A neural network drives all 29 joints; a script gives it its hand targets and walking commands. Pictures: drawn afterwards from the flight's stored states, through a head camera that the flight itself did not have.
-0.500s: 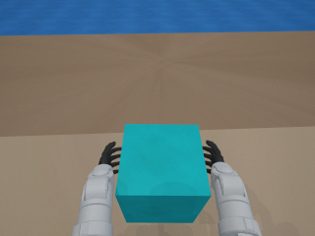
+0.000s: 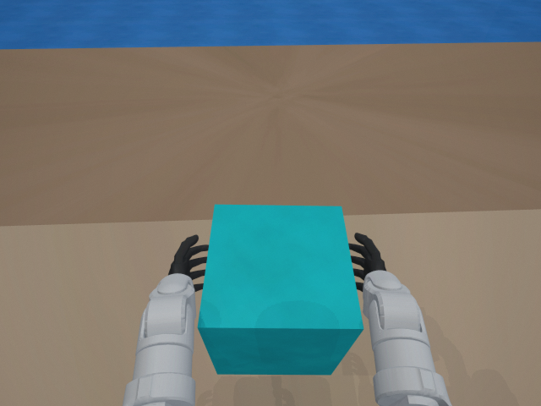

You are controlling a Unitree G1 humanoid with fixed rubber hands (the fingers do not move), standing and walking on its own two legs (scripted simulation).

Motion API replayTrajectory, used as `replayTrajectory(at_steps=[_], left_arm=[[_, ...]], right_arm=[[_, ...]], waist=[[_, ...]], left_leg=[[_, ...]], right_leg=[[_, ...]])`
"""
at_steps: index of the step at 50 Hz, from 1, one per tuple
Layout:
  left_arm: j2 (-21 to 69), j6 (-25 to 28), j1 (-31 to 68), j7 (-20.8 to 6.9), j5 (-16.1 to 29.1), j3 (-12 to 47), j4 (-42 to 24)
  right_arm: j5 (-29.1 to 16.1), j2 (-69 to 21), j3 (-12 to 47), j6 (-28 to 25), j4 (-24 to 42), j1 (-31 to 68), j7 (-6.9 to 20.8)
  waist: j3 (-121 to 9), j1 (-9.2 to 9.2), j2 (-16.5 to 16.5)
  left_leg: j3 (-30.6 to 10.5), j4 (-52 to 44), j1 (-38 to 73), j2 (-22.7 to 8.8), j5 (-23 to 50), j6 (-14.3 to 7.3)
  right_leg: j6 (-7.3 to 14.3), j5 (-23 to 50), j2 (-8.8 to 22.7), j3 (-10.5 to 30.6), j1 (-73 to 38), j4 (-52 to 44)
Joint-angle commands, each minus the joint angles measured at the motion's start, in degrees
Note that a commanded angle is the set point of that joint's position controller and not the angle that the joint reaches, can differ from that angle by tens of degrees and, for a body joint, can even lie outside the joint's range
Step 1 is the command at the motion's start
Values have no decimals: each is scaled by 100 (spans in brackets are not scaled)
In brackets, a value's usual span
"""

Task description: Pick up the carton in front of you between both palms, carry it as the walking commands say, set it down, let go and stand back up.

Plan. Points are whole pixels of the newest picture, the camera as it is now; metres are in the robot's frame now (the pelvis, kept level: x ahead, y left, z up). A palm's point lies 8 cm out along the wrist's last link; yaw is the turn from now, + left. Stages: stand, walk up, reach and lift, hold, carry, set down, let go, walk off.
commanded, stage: reach and lift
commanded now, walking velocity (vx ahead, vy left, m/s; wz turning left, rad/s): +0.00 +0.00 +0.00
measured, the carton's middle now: (276, 294) +0.31 +0.00 -0.05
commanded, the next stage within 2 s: hold in 0.46 s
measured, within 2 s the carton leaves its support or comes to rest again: neither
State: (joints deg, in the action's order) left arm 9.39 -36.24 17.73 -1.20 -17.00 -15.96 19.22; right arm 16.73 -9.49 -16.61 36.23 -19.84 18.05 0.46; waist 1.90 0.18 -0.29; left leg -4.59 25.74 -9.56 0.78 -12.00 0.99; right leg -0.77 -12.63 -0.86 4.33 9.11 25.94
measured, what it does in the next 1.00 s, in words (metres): stands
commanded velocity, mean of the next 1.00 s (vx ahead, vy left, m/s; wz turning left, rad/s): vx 0.12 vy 0.00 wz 0.00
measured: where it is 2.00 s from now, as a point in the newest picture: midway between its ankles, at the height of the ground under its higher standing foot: (282, 330)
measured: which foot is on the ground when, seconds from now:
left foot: down 0.00-1.00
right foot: down 0.00-1.00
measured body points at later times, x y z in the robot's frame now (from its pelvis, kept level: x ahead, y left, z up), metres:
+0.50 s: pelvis +0.01 +0.00 +0.00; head -0.02 +0.00 +0.45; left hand +0.31 +0.15 +0.03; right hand +0.31 -0.15 +0.03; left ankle +0.03 +0.13 -0.74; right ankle +0.02 -0.13 -0.74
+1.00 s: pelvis +0.02 -0.01 -0.01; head -0.03 -0.02 +0.44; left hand +0.32 +0.14 +0.07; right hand +0.31 -0.17 +0.06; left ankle +0.03 +0.13 -0.74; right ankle +0.02 -0.13 -0.74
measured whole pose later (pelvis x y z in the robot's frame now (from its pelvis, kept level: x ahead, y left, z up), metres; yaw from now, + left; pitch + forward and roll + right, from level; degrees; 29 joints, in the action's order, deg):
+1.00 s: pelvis +0.02 -0.01 -0.01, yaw -1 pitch +0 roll +0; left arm 8.2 -49.1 12.3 1.1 -10.6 -10.1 2.6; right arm 11.9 -8.1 -8.9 50.0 -2.2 12.4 -2.1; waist -7.4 0.7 2.0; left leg -3.6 33.1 -15.6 -1.3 -19.9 0.8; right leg 0.0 -17.9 -0.3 -0.2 14.9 31.5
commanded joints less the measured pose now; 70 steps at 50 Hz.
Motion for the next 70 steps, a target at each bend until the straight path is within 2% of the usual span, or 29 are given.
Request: replayTrajectory(at_steps=[1, 11, 23, 29, 34, 39, 40, 42, 43, 46, 48, 49, 50, 51, 52, 53, 54, 56, 58, 59, 60, 61, 62, 63, 64, 65, 66, 67, 70], left_arm=[[5429, 150, 2889, -1309, 1363, 3287, -194], [5365, 25, 2514, -1264, 1479, 3443, -585], [5315, -122, 2521, -1242, 1545, 3537, -810], [5210, -395, 2108, -1173, 1782, 3920, -1467], [4934, -576, 2098, -1166, 1566, 3568, -1227], [5124, -526, 2616, -1245, 1673, 3653, -1215], [5101, -545, 2882, -1245, 1811, 3701, -1117], [5178, -566, 3051, -1207, 1952, 3900, -1445], [5213, -597, 3130, -1183, 2025, 4005, -1569], [5235, -835, 3103, -1074, 2235, 4301, -1907], [5243, -1077, 3006, -1000, 2435, 4516, -2211], [5199, -1200, 2996, -961, 2479, 4545, -2324], [5110, -1343, 2809, -887, 2479, 4568, -2432], [4997, -1494, 2598, -803, 2502, 4547, -2569], [4903, -1646, 2354, -695, 2485, 4550, -2744], [4817, -1786, 2228, -572, 2466, 4541, -3011], [4754, -1927, 2125, -468, 2494, 4552, -3264], [4641, -2188, 1801, -298, 2561, 4619, -3725], [4546, -2453, 1425, -152, 2641, 4707, -4119], [4502, -2579, 1203, -84, 2693, 4745, -4296], [4455, -2698, 1023, -20, 2746, 4785, -4465], [4365, -2814, 951, 48, 2801, 4795, -4600], [4321, -2951, 951, 104, 2887, 4823, -4848], [4165, -3079, 1060, 146, 3012, 4867, -5038], [4209, -3151, 1150, 162, 3125, 4953, -5197], [4290, -3195, 1167, 162, 3193, 4927, -5211], [4329, -3217, 1168, 180, 3243, 4914, -5207], [4353, -3216, 1149, 211, 3254, 4879, -5221], [4288, -3168, 868, 377, 3134, 4703, -5241]], right_arm=[[-1384, -5472, 3317, -157, 201, 2898, 1363], [-1485, -5368, 3469, -33, 600, 2521, 1329], [-1552, -5295, 3574, 109, 833, 2543, 1316], [-1784, -5202, 3953, 386, 1473, 2115, 1240], [-1585, -4948, 3612, 561, 1241, 2116, 1236], [-1672, -5148, 3703, 506, 1218, 2632, 1318], [-1752, -5218, 3763, 532, 1237, 2881, 1299], [-1917, -5186, 3918, 567, 1475, 2878, 1239], [-1975, -5206, 4010, 598, 1586, 3000, 1205], [-2087, -5199, 4254, 840, 1942, 2836, 1028], [-2155, -5098, 4446, 1107, 2363, 2699, 878], [-2196, -5068, 4519, 1252, 2566, 2788, 830], [-2278, -5104, 4654, 1417, 2743, 2788, 780], [-2362, -5050, 4740, 1568, 2907, 2748, 723], [-2491, -4990, 4863, 1712, 3080, 2740, 670], [-2605, -4966, 4979, 1848, 3281, 2710, 621], [-2699, -4898, 5049, 1990, 3436, 2562, 560], [-2816, -4786, 5152, 2254, 3731, 2160, 409], [-2885, -4731, 5158, 2497, 4050, 1698, 244], [-2894, -4698, 5115, 2612, 4218, 1434, 163], [-2878, -4649, 5034, 2726, 4349, 1164, 84], [-2832, -4565, 4934, 2841, 4459, 859, 3], [-2751, -4413, 4794, 2935, 4547, 605, -85], [-2670, -4369, 4693, 2999, 4529, 495, -182], [-2639, -4402, 4633, 3051, 4749, 441, -250], [-2670, -4466, 4630, 3101, 4956, 578, -297], [-2729, -4451, 4653, 3135, 5122, 758, -346], [-2809, -4453, 4706, 3141, 5267, 912, -388], [-3018, -4350, 4845, 3134, 5451, 987, -463]], waist=[[-1816, -7, 34], [-1788, -14, 39], [-1668, -3, 34], [-1871, -9, 18], [-1009, 1, 28], [-1203, -5, 40], [-1751, 7, 236], [-1536, -50, 328], [-1437, -61, 445], [-1940, -66, 908], [-2053, -38, 709], [-1957, -5, 351], [-1790, 70, -645], [-1496, 131, -1516], [-1288, 118, -1348], [-1346, 129, -1043], [-1529, 123, -807], [-1817, 146, -841], [-1978, 121, -932], [-2083, 82, -789], [-2252, 51, -547], [-2466, -49, -136], [-2547, -154, 1234], [-2154, -190, 1611], [-1838, -197, 1130], [-1752, -189, 722], [-1768, -180, 426], [-1745, -184, 426], [-1652, -139, 610]], left_leg=[[104, -381, 723, 496, 976, -58], [63, -487, 915, 516, 1416, -29], [57, -559, 972, 519, 1292, -35], [19, -673, 1220, 513, 1790, -20], [88, -839, 898, 480, 702, -56], [87, -734, 838, 457, 417, -85], [83, -348, 394, -623, -636, -138], [-248, -743, -208, -536, -3081, -169], [-364, -794, -259, -626, -3313, -211], [-956, -949, -250, -1134, -2572, -549], [-636, -769, -805, -1025, -2826, -563], [-184, -316, -1230, -735, -2863, -402], [445, 866, -1918, -318, -2422, -144], [975, 1968, -2896, 43, -1745, 25], [781, 2230, -3253, -260, -1600, -8], [732, 2060, -3232, -408, -1602, -59], [845, 1745, -3030, -401, -1505, -55], [1227, 1032, -2323, -114, -1066, -1], [1559, 188, -1501, 84, -584, 3], [1698, -347, -752, 135, -223, -9], [1586, -552, 309, -21, 9, -59], [903, -679, 1561, -629, -267, -208], [-1125, -1189, 2426, -1944, -1567, -718], [-2408, -1376, 2448, -2710, -1724, -1332], [-2438, -1352, 2105, -2782, -1290, -1520], [-2112, -1354, 1905, -2660, -973, -1478], [-1667, -1510, 1721, -2502, -1173, -1322], [-1196, -1709, 1528, -2320, -1295, -1166], [37, -1801, 943, -1778, -555, -888]], right_leg=[[47, 996, -476, -107, -435, -448], [18, 1425, -503, -73, -665, -550], [9, 1256, -504, -71, -686, -613], [-26, 1804, -491, -13, -999, -722], [43, 688, -459, -76, -656, -877], [68, 400, -441, -96, -587, -784], [100, -568, 556, -82, -65, -292], [108, -2639, 300, -84, 600, -298], [58, -2588, 205, -246, 862, -38], [10, -988, -31, -835, 767, 929], [84, -1152, -31, -923, 180, 332], [162, -1581, 175, -535, -80, -184], [403, -2488, 975, 763, -328, -903], [791, -2969, 1766, 2100, -747, -1550], [1074, -2566, 2119, 2665, -744, -1764], [1211, -1876, 2115, 2420, -743, -1626], [1149, -1281, 1956, 1813, -803, -1463], [916, -618, 1540, 857, -694, -1252], [802, -298, 1327, 287, -485, -944], [724, -417, 1206, -1, -137, -596], [605, -660, 1077, -262, 541, -186], [422, -890, 922, -556, 1563, 575], [107, -1415, 488, -1180, 2942, 2030], [140, -1871, 322, -1032, 3894, 2606], [228, -2006, 598, -693, 4150, 3030], [230, -1855, 719, -658, 4253, 3304], [194, -1507, 824, -638, 4184, 3229], [126, -1072, 895, -694, 4026, 2910], [-59, -167, 736, -1060, 3160, 1877]])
